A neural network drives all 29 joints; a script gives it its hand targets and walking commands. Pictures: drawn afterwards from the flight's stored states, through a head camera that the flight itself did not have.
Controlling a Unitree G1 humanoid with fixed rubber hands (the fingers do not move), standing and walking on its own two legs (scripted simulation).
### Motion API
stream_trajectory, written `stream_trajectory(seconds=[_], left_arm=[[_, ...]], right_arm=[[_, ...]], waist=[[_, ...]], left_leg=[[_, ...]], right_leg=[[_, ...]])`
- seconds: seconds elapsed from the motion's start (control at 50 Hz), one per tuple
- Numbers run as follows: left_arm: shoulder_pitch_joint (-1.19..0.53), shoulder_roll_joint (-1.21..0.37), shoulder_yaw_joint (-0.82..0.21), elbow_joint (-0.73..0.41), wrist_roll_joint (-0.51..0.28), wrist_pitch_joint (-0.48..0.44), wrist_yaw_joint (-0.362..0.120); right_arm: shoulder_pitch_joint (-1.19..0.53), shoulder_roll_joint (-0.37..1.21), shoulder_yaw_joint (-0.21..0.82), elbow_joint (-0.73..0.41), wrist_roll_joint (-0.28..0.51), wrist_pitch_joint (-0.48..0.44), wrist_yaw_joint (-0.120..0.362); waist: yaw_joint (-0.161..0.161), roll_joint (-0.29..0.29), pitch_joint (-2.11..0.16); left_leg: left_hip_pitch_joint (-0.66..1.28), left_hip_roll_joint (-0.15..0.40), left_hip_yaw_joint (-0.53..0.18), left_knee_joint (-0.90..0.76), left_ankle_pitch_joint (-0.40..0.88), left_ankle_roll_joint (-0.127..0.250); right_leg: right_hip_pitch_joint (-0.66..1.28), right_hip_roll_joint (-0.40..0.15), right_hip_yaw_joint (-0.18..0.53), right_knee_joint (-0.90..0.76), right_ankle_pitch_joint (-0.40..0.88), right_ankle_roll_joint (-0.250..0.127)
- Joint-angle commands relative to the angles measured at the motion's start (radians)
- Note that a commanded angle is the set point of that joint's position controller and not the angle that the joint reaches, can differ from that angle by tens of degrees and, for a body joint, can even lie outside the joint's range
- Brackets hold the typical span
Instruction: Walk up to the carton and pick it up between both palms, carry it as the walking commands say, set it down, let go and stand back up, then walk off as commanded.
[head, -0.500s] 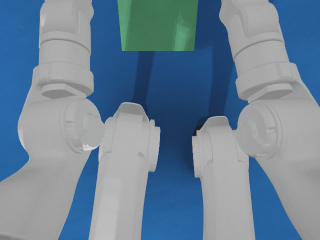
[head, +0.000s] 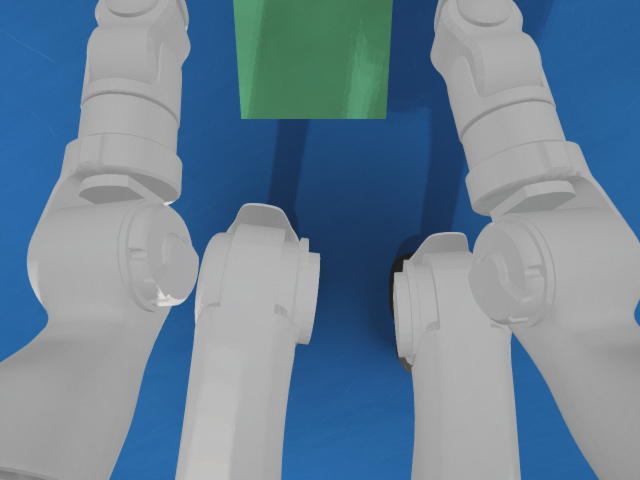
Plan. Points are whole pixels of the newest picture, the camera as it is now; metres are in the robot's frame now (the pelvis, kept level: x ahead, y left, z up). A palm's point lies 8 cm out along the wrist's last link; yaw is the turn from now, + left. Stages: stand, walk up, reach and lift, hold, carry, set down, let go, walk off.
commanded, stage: set down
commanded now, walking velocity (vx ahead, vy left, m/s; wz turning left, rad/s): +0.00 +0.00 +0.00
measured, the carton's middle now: out of the picture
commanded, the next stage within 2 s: none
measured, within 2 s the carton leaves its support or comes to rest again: rests again in 0.02 s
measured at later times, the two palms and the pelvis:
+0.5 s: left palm out of the picture +0.50 +0.22 -0.21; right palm out of the picture +0.53 -0.03 -0.21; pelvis -0.01 +0.00 +0.00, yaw +0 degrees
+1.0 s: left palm out of the picture +0.53 +0.25 -0.13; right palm out of the picture +0.56 -0.04 -0.14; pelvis -0.03 +0.01 +0.01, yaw +0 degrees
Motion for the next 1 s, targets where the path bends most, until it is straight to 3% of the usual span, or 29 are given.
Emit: stream_trajectory(seconds=[0.0, 0.28, 0.42, 0.5, 0.6, 0.66, 0.68, 0.7, 0.78, 0.86, 0.98], left_arm=[[-0.352, -0.694, -0.246, 0.014, -0.059, -0.014, -0.17], [-0.388, -0.45, -0.143, 0.052, -0.019, -0.05, -0.099], [-0.31, -0.064, -0.003, 0.097, 0.028, -0.089, -0.005], [-0.249, 0.207, 0.027, 0.126, -0.026, -0.125, 0.067], [-0.33, 0.24, -0.043, 0.142, -0.144, -0.146, 0.075], [-0.315, 0.231, -0.083, 0.139, -0.194, -0.148, 0.07], [-0.298, 0.233, -0.092, 0.15, -0.217, -0.147, 0.073], [-0.325, 0.245, -0.094, 0.138, -0.215, -0.144, 0.068], [-0.344, 0.254, -0.136, 0.013, -0.256, -0.122, 0.093], [-0.345, 0.261, -0.116, -0.014, -0.239, -0.086, 0.114], [-0.395, 0.229, -0.119, -0.018, -0.206, -0.041, 0.134]], right_arm=[[-0.443, 0.665, 0.258, -0.029, 0.041, -0.025, 0.18], [-0.467, 0.433, 0.198, -0.037, 0.039, -0.059, 0.13], [-0.382, 0.062, 0.106, -0.038, 0.027, -0.071, 0.045], [-0.301, -0.166, 0.09, 0.0, 0.057, -0.065, -0.013], [-0.336, -0.149, 0.17, 0.051, 0.131, -0.054, -0.003], [-0.327, -0.149, 0.196, 0.033, 0.163, -0.057, -0.002], [-0.337, -0.158, 0.2, 0.044, 0.167, -0.056, -0.002], [-0.357, -0.167, 0.209, 0.022, 0.168, -0.053, -0.004], [-0.363, -0.184, 0.227, -0.12, 0.195, -0.038, -0.043], [-0.36, -0.198, 0.221, -0.152, 0.193, -0.012, -0.066], [-0.372, -0.21, 0.163, -0.122, 0.172, 0.02, -0.075]], waist=[[0.071, -0.105, -0.826], [0.07, -0.084, -0.828], [0.071, -0.075, -0.85], [0.073, -0.05, -0.855], [0.068, -0.054, -0.903], [0.065, -0.033, -0.966], [0.072, -0.039, -0.973], [0.063, -0.061, -0.994], [0.064, -0.03, -1.316], [0.066, -0.027, -1.41], [0.027, 0.04, -1.402]], left_leg=[[0.447, -0.079, 0.048, -0.104, 0.541, 0.07], [0.474, -0.07, 0.051, -0.108, 0.508, 0.061], [0.491, -0.052, 0.05, -0.113, 0.523, 0.053], [0.495, -0.032, 0.053, -0.128, 0.535, 0.046], [0.447, -0.009, 0.064, -0.14, 0.486, 0.045], [0.539, -0.006, 0.061, -0.125, 0.573, 0.039], [0.469, -0.009, 0.07, -0.137, 0.518, 0.04], [0.51, -0.001, 0.066, -0.135, 0.517, 0.045], [0.78, -0.015, 0.067, -0.144, 0.677, 0.037], [0.838, -0.024, 0.075, -0.184, 0.64, 0.037], [0.854, -0.03, 0.084, -0.269, 0.518, 0.025]], right_leg=[[0.221, -0.025, -0.042, -0.188, 0.442, -0.024], [0.214, -0.038, -0.058, -0.176, 0.392, -0.012], [0.232, -0.053, -0.057, -0.178, 0.411, 0.01], [0.194, -0.077, -0.055, -0.182, 0.41, 0.014], [0.25, -0.109, -0.051, -0.168, 0.405, 0.007], [0.238, -0.113, -0.055, -0.164, 0.44, 0.01], [0.297, -0.118, -0.049, -0.151, 0.431, 0.004], [0.289, -0.119, -0.059, -0.162, 0.418, 0.012], [0.371, -0.104, -0.084, -0.189, 0.489, 0.018], [0.418, -0.101, -0.099, -0.228, 0.448, 0.017], [0.375, -0.1, -0.109, -0.309, 0.334, 0.007]])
